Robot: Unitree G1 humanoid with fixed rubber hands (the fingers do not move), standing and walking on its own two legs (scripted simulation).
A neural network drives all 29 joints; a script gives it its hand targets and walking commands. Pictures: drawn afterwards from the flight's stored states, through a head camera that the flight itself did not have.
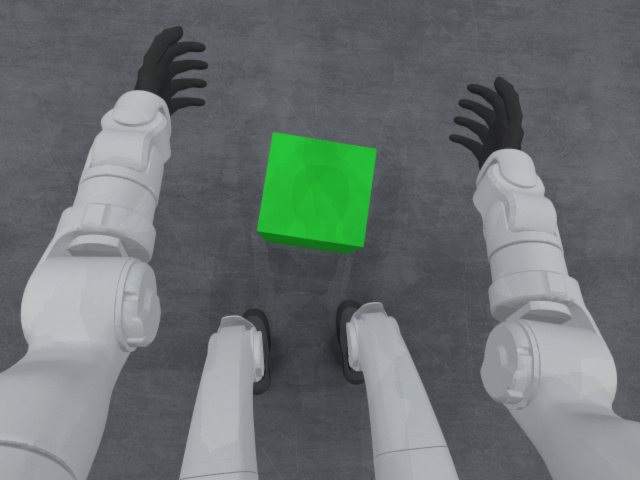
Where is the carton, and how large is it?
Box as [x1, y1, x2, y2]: [257, 132, 376, 253]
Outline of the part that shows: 273,132 257,231 266,241 346,253 362,247 376,149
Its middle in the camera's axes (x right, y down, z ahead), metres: -0.01 -0.08 +0.88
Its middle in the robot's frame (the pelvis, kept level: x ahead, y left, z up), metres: +0.48 -0.05 -0.52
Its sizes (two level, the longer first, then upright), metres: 0.210 0.200 0.250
